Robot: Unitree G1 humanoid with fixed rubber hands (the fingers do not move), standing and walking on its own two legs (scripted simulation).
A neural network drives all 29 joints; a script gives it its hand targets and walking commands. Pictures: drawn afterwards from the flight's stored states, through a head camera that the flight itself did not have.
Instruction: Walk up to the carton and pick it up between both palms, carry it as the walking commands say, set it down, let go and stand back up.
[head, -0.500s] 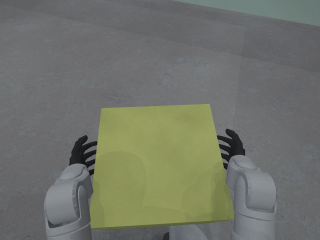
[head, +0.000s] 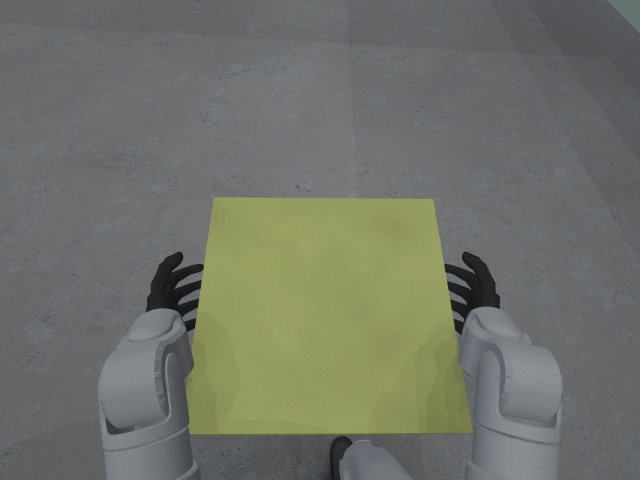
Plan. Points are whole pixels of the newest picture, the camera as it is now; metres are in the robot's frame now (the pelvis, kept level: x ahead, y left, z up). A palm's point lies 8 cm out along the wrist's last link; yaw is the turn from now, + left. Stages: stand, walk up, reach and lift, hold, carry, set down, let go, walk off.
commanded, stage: carry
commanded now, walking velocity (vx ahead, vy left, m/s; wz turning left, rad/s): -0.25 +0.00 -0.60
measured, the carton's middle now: (322, 324) +0.31 -0.02 -0.01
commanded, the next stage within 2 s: none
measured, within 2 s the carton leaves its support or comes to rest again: neither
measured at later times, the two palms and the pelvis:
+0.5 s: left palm out of the picture +0.09 +0.07 +0.08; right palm out of the picture -0.03 -0.25 +0.08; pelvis -0.23 +0.01 +0.00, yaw -18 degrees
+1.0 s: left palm out of the picture -0.12 +0.05 +0.08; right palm out of the picture -0.33 -0.23 +0.07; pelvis -0.44 +0.08 +0.00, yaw -36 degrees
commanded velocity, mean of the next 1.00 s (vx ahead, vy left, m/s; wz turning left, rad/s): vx -0.25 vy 0.00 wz -0.60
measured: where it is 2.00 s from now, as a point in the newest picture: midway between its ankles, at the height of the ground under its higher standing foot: outside the picture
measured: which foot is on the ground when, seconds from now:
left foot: down 0.00-0.28, up 0.30-0.56, down 0.58-0.92, up 0.94-1.00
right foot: down 0.00-0.02, up 0.04-0.26, down 0.28-0.60, up 0.62-0.88, down 0.90-1.00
